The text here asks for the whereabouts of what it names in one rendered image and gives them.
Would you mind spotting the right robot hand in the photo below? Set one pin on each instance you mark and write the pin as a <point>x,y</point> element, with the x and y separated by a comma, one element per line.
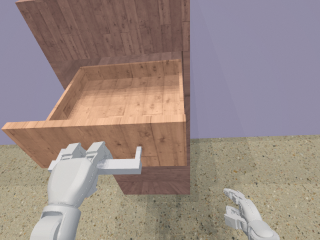
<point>247,212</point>

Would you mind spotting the robot left forearm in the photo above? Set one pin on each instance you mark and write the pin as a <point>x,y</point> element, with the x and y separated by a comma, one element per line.
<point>57,222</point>

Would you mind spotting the drawer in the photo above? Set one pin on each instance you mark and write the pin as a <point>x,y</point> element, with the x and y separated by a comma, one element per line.
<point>125,105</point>

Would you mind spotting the left robot hand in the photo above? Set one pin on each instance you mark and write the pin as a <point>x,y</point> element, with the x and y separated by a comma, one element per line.
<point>74,177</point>

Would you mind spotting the handle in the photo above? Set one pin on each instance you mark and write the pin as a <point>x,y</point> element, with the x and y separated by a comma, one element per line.
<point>112,166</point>

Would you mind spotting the cabinet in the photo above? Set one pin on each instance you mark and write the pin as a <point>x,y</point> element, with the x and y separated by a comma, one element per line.
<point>80,33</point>

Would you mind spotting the robot right forearm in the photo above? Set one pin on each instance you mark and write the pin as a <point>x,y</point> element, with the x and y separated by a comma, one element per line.
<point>260,230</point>

